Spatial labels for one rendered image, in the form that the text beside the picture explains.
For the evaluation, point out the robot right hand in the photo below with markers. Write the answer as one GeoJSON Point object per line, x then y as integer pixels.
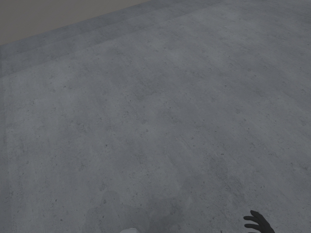
{"type": "Point", "coordinates": [263, 227]}

